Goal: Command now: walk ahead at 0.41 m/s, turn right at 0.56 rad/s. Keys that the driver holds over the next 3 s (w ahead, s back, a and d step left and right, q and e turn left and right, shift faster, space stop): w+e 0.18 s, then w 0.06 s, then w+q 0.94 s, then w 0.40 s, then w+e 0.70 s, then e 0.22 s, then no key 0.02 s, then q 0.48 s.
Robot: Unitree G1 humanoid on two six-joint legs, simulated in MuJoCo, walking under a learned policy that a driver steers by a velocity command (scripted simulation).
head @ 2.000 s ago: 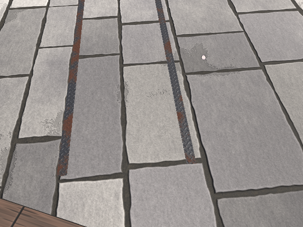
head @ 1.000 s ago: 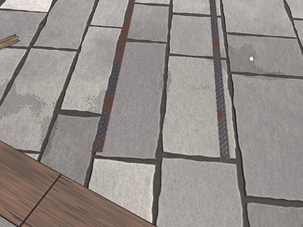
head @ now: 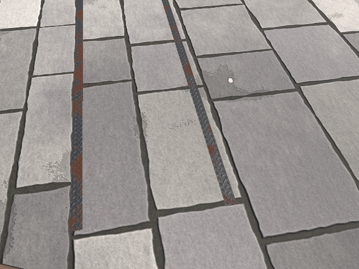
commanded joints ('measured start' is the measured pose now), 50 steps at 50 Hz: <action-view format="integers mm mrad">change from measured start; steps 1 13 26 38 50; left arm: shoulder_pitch -258 545 322 244 -33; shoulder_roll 24 208 47 95 59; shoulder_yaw -6 86 -25 8 16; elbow -137 157 179 233 -39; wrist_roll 2 15 32 -45 -37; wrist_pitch -27 -85 -94 -32 -55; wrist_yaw -20 53 94 98 129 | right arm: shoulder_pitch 144 -240 -357 -5 -235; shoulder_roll -147 -134 -94 -166 -219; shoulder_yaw -25 -10 6 -93 -115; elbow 31 -85 -89 17 -87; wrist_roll -6 45 -9 123 111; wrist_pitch -2 -27 33 59 57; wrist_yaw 22 89 74 73 -34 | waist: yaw -46 362 175 -103 90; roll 77 -62 -36 60 62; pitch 155 5 64 -95 -52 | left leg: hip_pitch -5 -1227 -867 34 -646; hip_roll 260 21 131 47 71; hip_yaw -41 -288 -182 -130 -392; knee -32 1471 512 281 167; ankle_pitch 548 -224 840 846 374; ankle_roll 168 -74 -6 145 226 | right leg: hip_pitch -153 1172 497 353 372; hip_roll -5 -248 -46 -9 -3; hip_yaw -70 585 38 -118 28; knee -166 -546 -550 565 -256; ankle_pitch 20 98 -140 185 81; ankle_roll -29 -411 -221 -40 105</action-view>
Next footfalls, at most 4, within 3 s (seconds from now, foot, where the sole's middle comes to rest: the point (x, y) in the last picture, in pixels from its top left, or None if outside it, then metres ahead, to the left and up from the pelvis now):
0.20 right None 0.23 -0.13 -0.78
0.76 left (157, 247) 0.66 0.07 -0.91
1.14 right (199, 194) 0.91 -0.14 -0.91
1.64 left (130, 174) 1.04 0.19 -0.91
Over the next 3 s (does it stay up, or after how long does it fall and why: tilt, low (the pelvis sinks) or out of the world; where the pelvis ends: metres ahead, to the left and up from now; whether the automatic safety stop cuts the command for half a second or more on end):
stays up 1.48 0.09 -0.14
